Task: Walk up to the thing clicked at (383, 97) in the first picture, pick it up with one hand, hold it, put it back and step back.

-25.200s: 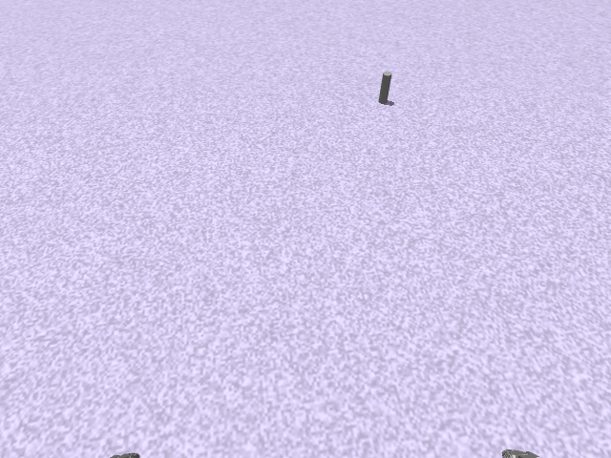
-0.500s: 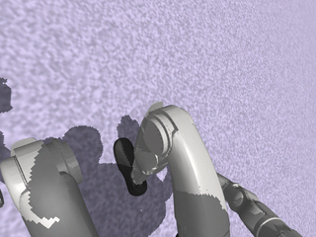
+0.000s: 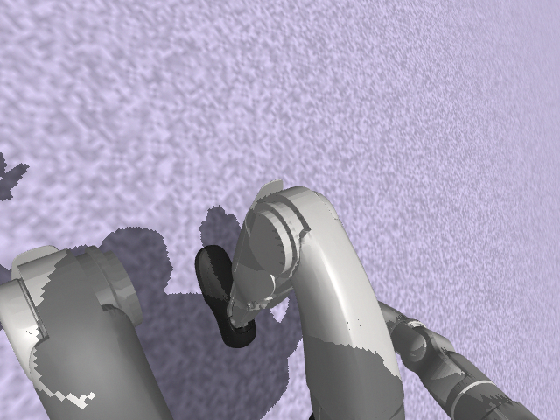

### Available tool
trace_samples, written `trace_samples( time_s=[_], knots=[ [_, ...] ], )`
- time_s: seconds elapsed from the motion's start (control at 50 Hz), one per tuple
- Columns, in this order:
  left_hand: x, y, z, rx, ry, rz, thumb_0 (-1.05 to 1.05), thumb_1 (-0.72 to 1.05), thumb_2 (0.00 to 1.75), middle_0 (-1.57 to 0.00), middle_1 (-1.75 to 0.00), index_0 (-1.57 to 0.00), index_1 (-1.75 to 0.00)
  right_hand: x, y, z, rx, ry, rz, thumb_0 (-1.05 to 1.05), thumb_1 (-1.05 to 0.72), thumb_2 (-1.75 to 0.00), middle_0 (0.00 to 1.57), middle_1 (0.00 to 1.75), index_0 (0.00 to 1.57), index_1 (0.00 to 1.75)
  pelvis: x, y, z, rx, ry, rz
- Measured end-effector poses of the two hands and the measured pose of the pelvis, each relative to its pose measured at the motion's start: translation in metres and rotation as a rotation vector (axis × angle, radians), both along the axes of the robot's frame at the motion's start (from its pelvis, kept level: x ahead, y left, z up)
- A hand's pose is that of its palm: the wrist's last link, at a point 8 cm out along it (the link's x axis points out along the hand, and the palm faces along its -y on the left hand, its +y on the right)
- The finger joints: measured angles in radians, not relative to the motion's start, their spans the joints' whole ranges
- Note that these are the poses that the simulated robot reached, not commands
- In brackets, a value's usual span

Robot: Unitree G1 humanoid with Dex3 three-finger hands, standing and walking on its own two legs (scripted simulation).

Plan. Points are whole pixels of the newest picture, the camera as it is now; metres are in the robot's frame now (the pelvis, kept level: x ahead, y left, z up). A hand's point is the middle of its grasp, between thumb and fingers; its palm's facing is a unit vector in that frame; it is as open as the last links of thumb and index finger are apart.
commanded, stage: open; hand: left
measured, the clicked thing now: out of the picture +0.46 +0.25 -0.21
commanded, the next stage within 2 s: withdraw in 0.32 s
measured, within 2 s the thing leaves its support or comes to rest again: neither
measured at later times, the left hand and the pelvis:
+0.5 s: hand out of the picture +0.46 +0.24 -0.19, palm faces +0.26 -0.97 -0.01, open 15.6 cm; pelvis +0.00 +0.00 +0.00, yaw +0 degrees
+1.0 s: hand out of the picture +0.46 +0.34 -0.09, palm faces +0.24 -0.96 -0.15, open 17.6 cm; pelvis +0.00 +0.00 +0.02, yaw +3 degrees
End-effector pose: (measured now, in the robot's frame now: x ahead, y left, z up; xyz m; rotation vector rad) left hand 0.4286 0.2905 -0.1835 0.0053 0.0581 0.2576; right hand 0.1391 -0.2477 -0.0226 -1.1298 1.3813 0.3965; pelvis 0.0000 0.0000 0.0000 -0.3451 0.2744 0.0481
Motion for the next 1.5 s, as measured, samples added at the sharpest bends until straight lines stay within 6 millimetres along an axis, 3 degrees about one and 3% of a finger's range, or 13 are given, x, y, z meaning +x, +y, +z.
trace_samples(
  time_s=[0.2, 0.54, 0.66, 0.84, 0.92, 1.04, 1.14, 1.24, 1.3, 1.38, 1.5],
  knots=[
    [-0.002, 0.0, 0.0, -0.006, 0.009, 0.006, 0.0, -0.32, 0.46, -0.65, -0.59, -0.64, -0.6, -0.005, 0.001, 0.003, 0.003, 0.006, -0.007, -0.01, -0.9, -0.9, 0.2, 0.3, 0.21, 0.3, -0.001, 0.0, 0.002, -0.002, 0.004, -0.001],
    [0.0, 0.001, -0.002, -0.005, -0.001, -0.003, -0.01, -0.52, 0.22, -0.31, -0.27, -0.29, -0.28, -0.003, 0.003, 0.004, -0.009, 0.01, -0.011, -0.01, -0.9, -0.9, 0.2, 0.3, 0.21, 0.3, 0.0, 0.003, 0.003, -0.009, 0.008, -0.002],
    [0.003, 0.016, 0.01, 0.011, -0.047, 0.017, -0.01, -0.57, 0.15, -0.2, -0.17, -0.17, -0.19, -0.002, 0.003, 0.003, -0.01, -0.005, -0.033, -0.01, -0.9, -0.9, 0.2, 0.3, 0.21, 0.3, 0.0, 0.003, 0.003, -0.006, 0.009, -0.001],
    [-0.004, 0.073, 0.069, 0.08, -0.078, 0.037, -0.01, -0.6, 0.07, -0.1, -0.08, -0.08, -0.1, -0.001, 0.004, 0.002, 0.034, -0.067, -0.129, 0.0, -0.91, -0.9, 0.2, 0.3, 0.21, 0.3, 0.002, 0.001, 0.011, 0.021, 0.065, 0.018],
    [-0.005, 0.088, 0.094, 0.068, -0.063, 0.022, -0.01, -0.61, 0.05, -0.08, -0.07, -0.07, -0.07, 0.004, 0.004, 0.002, 0.067, -0.11, -0.167, 0.0, -0.9, -0.9, 0.2, 0.3, 0.21, 0.3, 0.001, 0.002, 0.016, 0.032, 0.09, 0.028],
    [-0.005, 0.101, 0.114, 0.159, 0.109, -0.014, -0.01, -0.59, 0.05, -0.08, -0.07, -0.07, -0.07, 0.004, 0.002, 0.002, 0.106, -0.161, -0.306, 0.0, -0.92, -0.91, 0.2, 0.3, 0.21, 0.3, 0.002, 0.002, 0.026, 0.057, 0.144, 0.034],
    [-0.018, 0.126, 0.145, 0.238, 0.223, 0.046, -0.01, -0.57, 0.06, -0.09, -0.09, -0.08, -0.08, -0.002, 0.003, 0.0, 0.147, -0.157, -0.419, 0.0, -0.95, -0.92, 0.2, 0.3, 0.21, 0.3, 0.007, 0.001, 0.039, 0.086, 0.206, 0.046],
    [-0.043, 0.152, 0.186, 0.306, 0.32, 0.142, -0.01, -0.52, 0.08, -0.08, -0.08, -0.08, -0.07, -0.004, 0.003, 0.0, 0.192, -0.153, -0.516, 0.0, -0.93, -0.91, 0.2, 0.3, 0.21, 0.3, 0.011, -0.001, 0.057, 0.118, 0.269, 0.057],
    [-0.062, 0.153, 0.21, 0.339, 0.381, 0.162, -0.01, -0.51, 0.08, -0.07, -0.07, -0.07, -0.07, 0.002, 0.004, 0.004, 0.227, -0.158, -0.559, 0.0, -0.92, -0.91, 0.2, 0.3, 0.21, 0.3, 0.014, -0.001, 0.072, 0.138, 0.301, 0.064],
    [-0.086, 0.134, 0.236, 0.356, 0.46, 0.143, -0.01, -0.52, 0.07, -0.06, -0.07, -0.06, -0.06, 0.02, 0.009, 0.02, 0.281, -0.189, -0.588, 0.0, -0.91, -0.91, 0.2, 0.3, 0.21, 0.3, 0.016, -0.003, 0.102, 0.159, 0.327, 0.07],
    [-0.12, 0.093, 0.282, 0.319, 0.537, 0.126, -0.01, -0.5, 0.08, -0.06, -0.07, -0.06, -0.06, 0.065, 0.019, 0.069, 0.363, -0.3, -0.588, 0.0, -0.9, -0.9, 0.2, 0.3, 0.21, 0.3, 0.025, -0.008, 0.159, 0.192, 0.33, 0.079]
  ],
)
